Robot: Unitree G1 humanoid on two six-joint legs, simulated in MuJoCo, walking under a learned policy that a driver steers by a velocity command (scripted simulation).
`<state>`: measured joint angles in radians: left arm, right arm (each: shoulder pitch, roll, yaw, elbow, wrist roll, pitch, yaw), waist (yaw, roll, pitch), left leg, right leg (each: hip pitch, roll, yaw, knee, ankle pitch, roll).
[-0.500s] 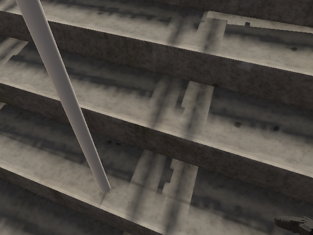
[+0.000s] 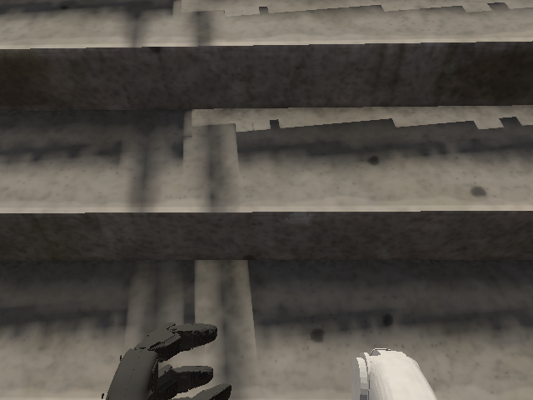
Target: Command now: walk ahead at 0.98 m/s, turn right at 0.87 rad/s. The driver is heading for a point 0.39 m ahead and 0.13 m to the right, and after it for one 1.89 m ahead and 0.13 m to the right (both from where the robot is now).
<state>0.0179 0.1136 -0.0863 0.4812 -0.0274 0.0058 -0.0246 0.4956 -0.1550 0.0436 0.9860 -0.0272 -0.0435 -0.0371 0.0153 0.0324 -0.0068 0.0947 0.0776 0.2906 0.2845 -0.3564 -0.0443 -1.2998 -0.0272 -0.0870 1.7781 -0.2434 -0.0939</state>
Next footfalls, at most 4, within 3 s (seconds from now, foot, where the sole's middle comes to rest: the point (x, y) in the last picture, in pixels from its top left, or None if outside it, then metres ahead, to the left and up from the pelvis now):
0.06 right None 0.19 -0.05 -0.61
0.44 left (280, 300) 0.58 0.03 -0.44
0.80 right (485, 188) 0.74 -0.38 -0.28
1.10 left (366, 80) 0.90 -0.15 -0.14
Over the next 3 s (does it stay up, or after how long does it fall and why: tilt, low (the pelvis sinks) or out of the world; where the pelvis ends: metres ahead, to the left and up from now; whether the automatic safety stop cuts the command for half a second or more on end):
stays up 0.89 -0.12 0.58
